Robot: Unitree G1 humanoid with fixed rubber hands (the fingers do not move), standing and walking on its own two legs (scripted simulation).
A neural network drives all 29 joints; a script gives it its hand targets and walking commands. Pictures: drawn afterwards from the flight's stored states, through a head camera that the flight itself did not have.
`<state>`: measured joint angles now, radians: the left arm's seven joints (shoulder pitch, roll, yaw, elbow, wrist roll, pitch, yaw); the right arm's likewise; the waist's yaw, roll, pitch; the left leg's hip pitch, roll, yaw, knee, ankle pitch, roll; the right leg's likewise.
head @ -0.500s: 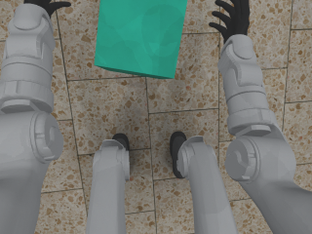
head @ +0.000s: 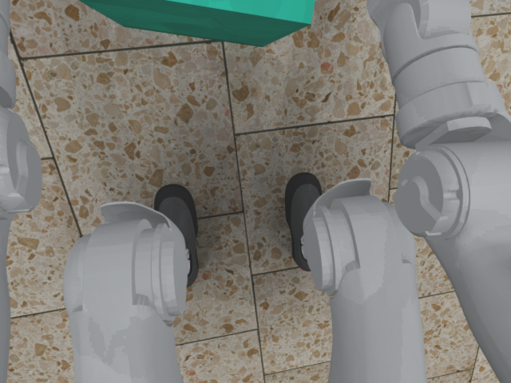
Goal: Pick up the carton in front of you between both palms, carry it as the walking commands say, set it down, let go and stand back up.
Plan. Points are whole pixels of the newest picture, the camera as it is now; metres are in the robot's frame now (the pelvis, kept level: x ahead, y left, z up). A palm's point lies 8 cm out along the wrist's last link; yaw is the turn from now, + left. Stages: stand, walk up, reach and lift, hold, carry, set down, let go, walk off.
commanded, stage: reach and lift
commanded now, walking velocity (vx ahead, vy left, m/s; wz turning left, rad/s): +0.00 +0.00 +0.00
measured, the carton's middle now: out of the picture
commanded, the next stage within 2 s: none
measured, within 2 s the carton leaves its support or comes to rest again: leaves its support in 0.82 s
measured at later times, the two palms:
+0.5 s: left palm out of the picture +0.60 +0.19 -0.18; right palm out of the picture +0.57 -0.11 -0.18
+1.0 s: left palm out of the picture +0.58 +0.19 -0.11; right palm out of the picture +0.56 -0.11 -0.11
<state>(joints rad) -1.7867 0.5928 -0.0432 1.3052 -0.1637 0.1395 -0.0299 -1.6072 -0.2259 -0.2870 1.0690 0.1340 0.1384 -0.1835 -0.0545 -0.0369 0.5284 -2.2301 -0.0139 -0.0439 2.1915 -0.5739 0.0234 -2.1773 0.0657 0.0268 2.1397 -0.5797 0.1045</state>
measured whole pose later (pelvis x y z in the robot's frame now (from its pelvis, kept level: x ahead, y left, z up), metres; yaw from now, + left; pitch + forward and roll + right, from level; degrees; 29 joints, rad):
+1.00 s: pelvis +0.01 -0.01 +0.01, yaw +1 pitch +39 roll -4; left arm -1.50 0.34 0.12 0.93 0.00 0.35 0.04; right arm -1.33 -0.06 -0.44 0.71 0.04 0.30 -0.21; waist -0.02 -0.06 0.23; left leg -2.26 -0.04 -0.05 2.17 -0.59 0.00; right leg -2.21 0.09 0.05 2.13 -0.61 0.11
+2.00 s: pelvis +0.04 -0.01 +0.25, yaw +5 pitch +34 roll -1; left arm -0.79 -0.06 0.42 0.62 0.29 0.42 -0.02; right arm -0.74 0.14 -0.51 0.54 -0.25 0.40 -0.03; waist -0.02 -0.02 -0.23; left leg -1.48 -0.04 -0.05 1.31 -0.43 -0.01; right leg -1.46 0.04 0.07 1.31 -0.45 0.05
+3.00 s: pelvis +0.09 -0.02 +0.39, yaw +6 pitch -4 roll +0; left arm -0.34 -0.17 0.32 0.38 0.32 0.62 -0.03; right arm -0.35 0.18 -0.33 0.38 -0.32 0.60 0.03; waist 0.00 -0.01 0.03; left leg -0.18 -0.01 -0.06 0.44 -0.19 -0.01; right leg -0.17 0.01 0.07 0.45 -0.22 0.01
